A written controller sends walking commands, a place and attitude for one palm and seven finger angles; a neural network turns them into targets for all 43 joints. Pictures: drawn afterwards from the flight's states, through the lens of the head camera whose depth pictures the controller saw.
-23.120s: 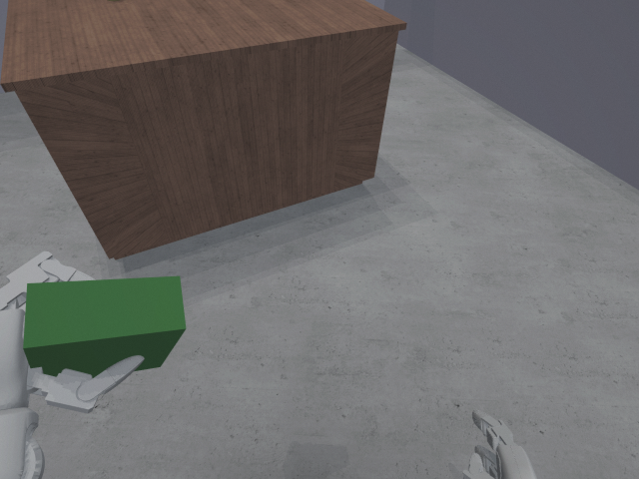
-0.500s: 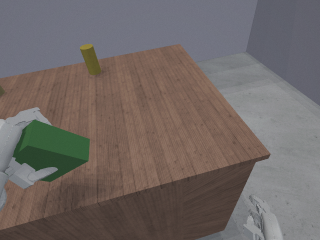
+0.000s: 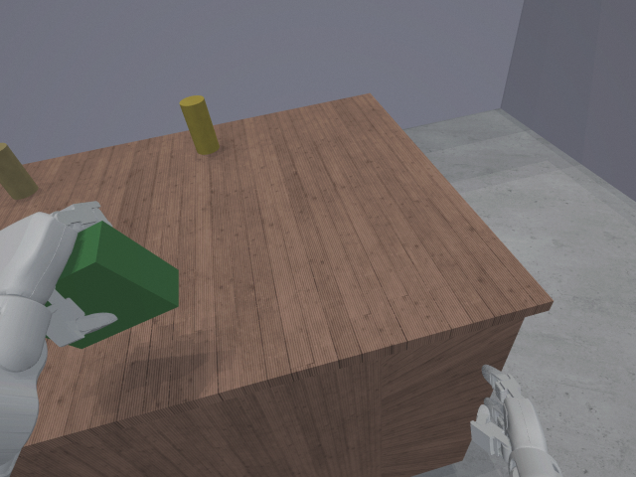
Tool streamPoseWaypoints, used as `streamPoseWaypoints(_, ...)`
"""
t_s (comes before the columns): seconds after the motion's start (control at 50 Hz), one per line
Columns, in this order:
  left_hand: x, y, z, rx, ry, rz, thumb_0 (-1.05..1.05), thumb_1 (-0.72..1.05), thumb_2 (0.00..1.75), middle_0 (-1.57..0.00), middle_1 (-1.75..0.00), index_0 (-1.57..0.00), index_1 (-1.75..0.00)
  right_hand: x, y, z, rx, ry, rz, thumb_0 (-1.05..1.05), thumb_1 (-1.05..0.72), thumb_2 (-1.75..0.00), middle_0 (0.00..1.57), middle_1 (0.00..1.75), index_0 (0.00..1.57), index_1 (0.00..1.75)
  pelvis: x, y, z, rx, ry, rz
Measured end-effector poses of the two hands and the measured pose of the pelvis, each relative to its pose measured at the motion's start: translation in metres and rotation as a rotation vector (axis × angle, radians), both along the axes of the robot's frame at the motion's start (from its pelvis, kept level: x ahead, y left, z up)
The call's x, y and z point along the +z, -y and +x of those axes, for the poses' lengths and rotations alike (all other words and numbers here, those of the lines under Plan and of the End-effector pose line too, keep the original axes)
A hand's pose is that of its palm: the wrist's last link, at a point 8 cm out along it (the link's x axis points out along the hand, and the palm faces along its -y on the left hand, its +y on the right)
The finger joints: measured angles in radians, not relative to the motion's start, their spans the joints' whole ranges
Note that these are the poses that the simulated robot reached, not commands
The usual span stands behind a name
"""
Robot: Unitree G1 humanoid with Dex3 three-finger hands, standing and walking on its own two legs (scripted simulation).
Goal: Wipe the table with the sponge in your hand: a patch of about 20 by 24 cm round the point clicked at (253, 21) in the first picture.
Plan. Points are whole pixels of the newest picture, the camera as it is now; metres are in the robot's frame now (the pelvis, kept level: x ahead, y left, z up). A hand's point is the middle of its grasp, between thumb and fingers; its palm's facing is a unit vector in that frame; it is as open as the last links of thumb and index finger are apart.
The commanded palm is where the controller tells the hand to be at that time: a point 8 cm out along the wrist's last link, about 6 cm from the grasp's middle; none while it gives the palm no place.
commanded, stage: turn the palm down, sponge in hand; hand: left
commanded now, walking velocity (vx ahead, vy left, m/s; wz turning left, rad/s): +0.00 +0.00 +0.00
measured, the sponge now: (104, 297) +0.23 +0.28 +0.16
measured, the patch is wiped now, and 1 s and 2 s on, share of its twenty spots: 0.00 0.00 0.00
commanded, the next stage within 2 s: move the sponge above the wiping area in 0.88 s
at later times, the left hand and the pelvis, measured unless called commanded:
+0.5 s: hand (73, 274) +0.22 +0.29 +0.21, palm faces +0.22 -0.06 -0.97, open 9.6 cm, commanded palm +0.18 +0.28 +0.27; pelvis -0.01 +0.01 +0.00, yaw -1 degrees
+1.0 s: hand (85, 278) +0.23 +0.28 +0.20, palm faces +0.21 -0.06 -0.98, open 9.5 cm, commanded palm +0.18 +0.28 +0.27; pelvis -0.02 +0.00 +0.00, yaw -1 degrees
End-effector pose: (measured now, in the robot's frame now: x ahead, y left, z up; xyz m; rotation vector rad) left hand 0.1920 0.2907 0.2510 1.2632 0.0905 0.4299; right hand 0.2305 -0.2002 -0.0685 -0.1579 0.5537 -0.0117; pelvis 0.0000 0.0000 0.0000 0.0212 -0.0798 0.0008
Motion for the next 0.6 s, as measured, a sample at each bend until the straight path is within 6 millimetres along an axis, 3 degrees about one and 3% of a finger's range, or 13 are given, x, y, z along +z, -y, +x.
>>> streamPoseWaypoints(0.18, -0.001, 0.002, 0.003, -0.011, -0.044, 0.072, 0.0, -0.43, 1.02, -0.79, -1.36, -0.78, -1.36, 0.003, -0.006, 0.001, 0.007, -0.01, -0.019, 0.02, -0.9, -0.9, 0.2, 0.3, 0.18, 0.29, 0.002, -0.006, -0.006, -0.001, 0.008, 0.0)
streamPoseWaypoints(0.4, 0.012, 0.003, 0.005, 0.029, -0.031, 0.15, 0.0, -0.43, 1.02, -0.79, -1.36, -0.78, -1.36, 0.004, -0.007, 0.0, 0.009, -0.017, -0.003, 0.02, -0.9, -0.9, 0.2, 0.3, 0.16, 0.29, 0.002, -0.008, -0.013, -0.011, 0.009, 0.005)
streamPoseWaypoints(0.6, 0.003, 0.01, 0.0, 0.025, -0.064, 0.181, 0.0, -0.43, 1.02, -0.79, -1.36, -0.78, -1.36, 0.003, -0.007, -0.001, 0.021, -0.01, 0.007, 0.02, -0.9, -0.9, 0.2, 0.3, 0.16, 0.28, 0.001, -0.004, -0.017, -0.013, 0.013, 0.007)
